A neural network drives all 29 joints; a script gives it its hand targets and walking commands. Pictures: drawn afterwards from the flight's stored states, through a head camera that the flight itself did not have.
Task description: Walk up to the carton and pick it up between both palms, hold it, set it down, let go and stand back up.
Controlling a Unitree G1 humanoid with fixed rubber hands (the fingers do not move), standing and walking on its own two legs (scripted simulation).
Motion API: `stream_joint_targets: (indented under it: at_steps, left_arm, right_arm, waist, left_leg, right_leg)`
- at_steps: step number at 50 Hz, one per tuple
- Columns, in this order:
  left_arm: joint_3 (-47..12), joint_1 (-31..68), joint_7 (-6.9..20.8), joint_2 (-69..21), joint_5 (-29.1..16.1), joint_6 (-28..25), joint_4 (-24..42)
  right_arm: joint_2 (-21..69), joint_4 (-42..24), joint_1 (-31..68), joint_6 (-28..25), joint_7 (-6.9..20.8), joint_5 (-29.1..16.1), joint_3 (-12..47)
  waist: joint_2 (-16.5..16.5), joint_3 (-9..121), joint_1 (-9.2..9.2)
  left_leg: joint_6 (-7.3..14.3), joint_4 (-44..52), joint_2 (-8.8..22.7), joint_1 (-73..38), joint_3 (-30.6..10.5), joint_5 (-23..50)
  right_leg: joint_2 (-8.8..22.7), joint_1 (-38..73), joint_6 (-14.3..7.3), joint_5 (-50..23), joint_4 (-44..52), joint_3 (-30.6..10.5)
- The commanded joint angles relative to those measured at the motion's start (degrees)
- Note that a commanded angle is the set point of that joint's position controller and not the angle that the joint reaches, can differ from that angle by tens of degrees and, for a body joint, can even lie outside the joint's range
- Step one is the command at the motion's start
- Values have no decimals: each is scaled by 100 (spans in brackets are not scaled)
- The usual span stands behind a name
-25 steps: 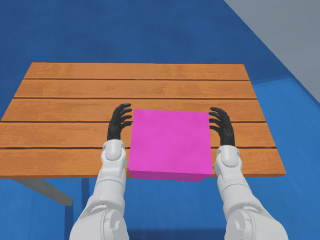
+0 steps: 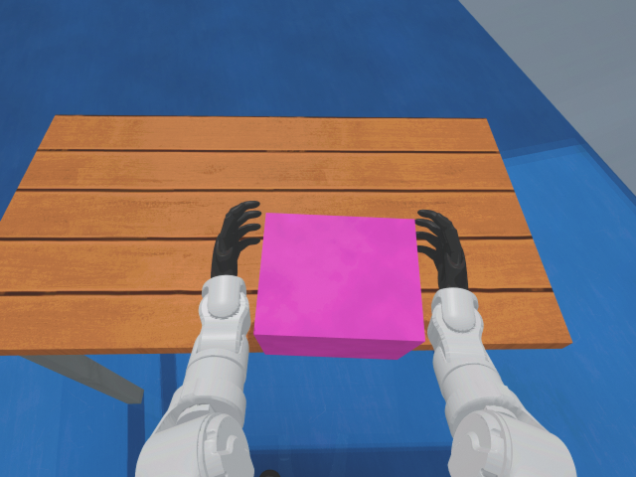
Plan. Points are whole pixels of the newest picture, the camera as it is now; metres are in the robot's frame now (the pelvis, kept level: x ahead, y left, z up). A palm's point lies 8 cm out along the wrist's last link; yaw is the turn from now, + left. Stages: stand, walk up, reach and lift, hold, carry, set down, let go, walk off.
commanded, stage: set down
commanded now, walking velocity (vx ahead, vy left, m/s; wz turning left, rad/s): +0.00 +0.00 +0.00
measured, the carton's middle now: (335, 290) +0.36 +0.01 -0.05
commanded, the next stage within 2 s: none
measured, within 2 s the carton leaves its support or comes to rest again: neither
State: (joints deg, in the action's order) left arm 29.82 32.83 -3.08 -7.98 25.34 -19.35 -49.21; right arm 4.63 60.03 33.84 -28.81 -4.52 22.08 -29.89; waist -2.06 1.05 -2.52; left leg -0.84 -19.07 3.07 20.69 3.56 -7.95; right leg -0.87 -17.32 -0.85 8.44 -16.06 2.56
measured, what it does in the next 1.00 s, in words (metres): stands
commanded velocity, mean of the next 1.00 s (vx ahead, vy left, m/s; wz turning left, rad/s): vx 0.00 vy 0.00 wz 0.00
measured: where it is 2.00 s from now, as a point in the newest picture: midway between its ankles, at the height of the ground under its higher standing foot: outside the picture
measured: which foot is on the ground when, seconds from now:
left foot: down 0.00-1.00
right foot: down 0.00-1.00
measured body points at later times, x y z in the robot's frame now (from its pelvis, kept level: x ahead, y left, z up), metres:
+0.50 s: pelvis +0.00 +0.00 +0.00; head +0.09 +0.02 +0.44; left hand +0.38 +0.17 -0.01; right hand +0.39 -0.13 -0.01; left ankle +0.01 +0.13 -0.75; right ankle -0.02 -0.11 -0.75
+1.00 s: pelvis -0.01 +0.00 -0.04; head +0.07 -0.01 +0.41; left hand +0.37 +0.22 -0.03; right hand +0.41 -0.20 -0.02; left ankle +0.00 +0.13 -0.75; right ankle -0.02 -0.11 -0.75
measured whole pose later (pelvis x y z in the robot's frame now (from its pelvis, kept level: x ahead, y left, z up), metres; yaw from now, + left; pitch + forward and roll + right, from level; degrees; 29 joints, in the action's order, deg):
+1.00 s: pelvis -0.01 +0.00 -0.04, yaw -2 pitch +20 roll -2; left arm 3.4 38.3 -3.4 10.7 -11.5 -28.2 -72.8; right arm -16.0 81.2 45.3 -30.4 -1.8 -23.9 11.1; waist 1.8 12.2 -4.6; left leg -0.5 -41.2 4.1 44.6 1.4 -16.4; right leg -2.1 -41.5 -0.6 17.4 -38.5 1.3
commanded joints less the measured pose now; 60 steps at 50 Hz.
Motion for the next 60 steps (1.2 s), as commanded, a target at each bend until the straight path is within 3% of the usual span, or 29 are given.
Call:
stream_joint_targets:
  at_steps: [1,9,11,14,20,21,23,25,27,28,33,34,35,36,37,38,42,46,48,51,56,60]
  left_arm:
    - [-1411,1410,461,-2519,412,-216,-545]
    - [-1271,1532,447,-2312,348,-322,-629]
    - [-1286,1524,421,-2364,352,-348,-596]
    - [-1198,1432,388,-2199,371,-372,-736]
    - [-926,1344,107,-1119,221,-429,-708]
    - [-783,1260,-1,-586,128,-422,-704]
    - [-773,1322,-324,475,-414,-483,-694]
    - [-1070,1606,-463,663,-1106,-546,-898]
    - [-1273,1873,-542,919,-1643,-729,-1031]
    - [-1401,1993,-565,1011,-1838,-850,-1054]
    - [-1851,2220,-544,1477,-2411,-1296,-1303]
    - [-1872,2254,-510,1560,-2478,-1330,-1444]
    - [-1856,2018,-513,1556,-2424,-1251,-1590]
    - [-1829,2018,-577,1526,-2346,-1315,-1571]
    - [-2025,1928,-488,1611,-2613,-1251,-1905]
    - [-2042,2058,-392,1794,-2795,-1221,-2010]
    - [-2134,2198,-205,2160,-3107,-1258,-2040]
    - [-2539,2398,-26,2498,-3593,-1204,-1788]
    - [-2807,2569,25,2615,-3874,-1066,-1408]
    - [-3027,2653,140,2694,-4131,-691,-826]
    - [-2869,2804,201,2851,-4056,-72,-740]
    - [-2643,2966,142,2927,-3863,345,-837]
  right_arm:
    - [2870,430,1850,-220,648,679,1499]
    - [2824,416,1875,-200,644,727,1449]
    - [2738,444,1859,-219,648,687,1399]
    - [2573,447,1865,-251,636,692,1365]
    - [1369,656,1680,-221,462,384,1078]
    - [734,674,1654,-208,367,206,985]
    - [-401,784,1719,-209,81,-638,1279]
    - [-582,1033,2077,-212,-116,-1649,1966]
    - [-812,1001,2339,-271,-232,-2282,2431]
    - [-914,997,2452,-309,-275,-2459,2576]
    - [-1685,997,2741,-575,-241,-3003,2954]
    - [-1757,1118,2824,-566,-230,-3027,2974]
    - [-1918,1527,2954,-608,-139,-3407,3193]
    - [-2089,1797,3122,-697,-77,-3621,3192]
    - [-2131,2021,2794,-698,-57,-3715,3368]
    - [-2253,1941,2927,-693,-58,-3722,3371]
    - [-2476,2151,3208,-756,66,-4113,3719]
    - [-2671,1687,3317,-528,253,-4588,4096]
    - [-2755,1144,3263,-281,354,-4752,4198]
    - [-2724,265,3222,188,433,-4802,4212]
    - [-2837,-194,3246,823,382,-4752,4029]
    - [-2941,-174,3364,1219,254,-4662,3866]
  waist:
    - [55,1856,-55]
    - [-37,1922,-80]
    - [108,1996,-47]
    - [11,2053,-77]
    - [126,2167,-104]
    - [171,2287,-135]
    - [145,2617,-210]
    - [248,2880,-227]
    - [296,3535,-292]
    - [304,3939,-186]
    - [447,5134,-92]
    - [437,5081,-81]
    - [561,4944,-167]
    - [596,4939,-119]
    - [534,4550,-31]
    - [337,4462,-23]
    - [201,4564,-83]
    - [102,4712,-124]
    - [200,4819,-133]
    - [80,4826,-109]
    - [-96,4546,-131]
    - [-139,4129,-165]
  left_leg:
    - [79,-54,-127,-867,273,1555]
    - [166,-12,-163,-660,310,1386]
    - [98,-72,-154,-749,291,1571]
    - [77,-162,-142,-881,267,1708]
    - [15,-296,-118,-967,302,1913]
    - [-7,-319,-119,-989,311,1979]
    - [-20,-522,-111,-748,325,2135]
    - [-33,-771,-163,-360,310,2060]
    - [-67,-1081,-232,-130,246,2054]
    - [-131,-1253,-215,-124,202,2094]
    - [-422,-2076,-229,-345,54,2703]
    - [-428,-2145,-228,-279,35,2664]
    - [-539,-2216,-194,-479,-5,2989]
    - [-591,-2166,-208,-311,-35,2782]
    - [-557,-2192,-228,-288,-91,2574]
    - [-515,-2310,-208,-286,-90,2747]
    - [-464,-2504,-239,-62,-89,2965]
    - [-436,-2387,-247,-108,-90,2718]
    - [-454,-2242,-230,-363,-107,2581]
    - [-340,-1999,-248,-479,-135,2260]
    - [-191,-1624,-301,-140,-99,1550]
    - [-121,-1302,-306,-130,-70,1183]
  right_leg:
    - [-35,803,101,-1376,-35,179]
    - [12,899,160,-1376,-99,85]
    - [-10,773,138,-1346,-102,107]
    - [-39,608,97,-1279,-66,117]
    - [-92,484,48,-1234,-86,52]
    - [-102,510,53,-1230,-114,35]
    - [-149,525,18,-1417,-288,-108]
    - [-166,461,25,-1579,-512,-248]
    - [-176,397,28,-1781,-824,-346]
    - [-190,297,31,-1867,-991,-328]
    - [-311,-653,52,-2276,-1628,-138]
    - [-320,-811,70,-2240,-1674,-121]
    - [-364,-656,25,-2393,-1817,-103]
    - [-358,-712,12,-2351,-1823,-116]
    - [-381,-900,20,-1792,-1831,-17]
    - [-379,-1142,52,-1973,-1872,-26]
    - [-332,-1233,215,-2389,-2165,-51]
    - [-348,-1259,261,-2031,-2067,-8]
    - [-372,-1354,188,-1635,-1832,8]
    - [-305,-1178,207,-1403,-1523,-80]
    - [-151,-728,236,-1080,-1322,-201]
    - [-98,-415,246,-781,-1148,-244]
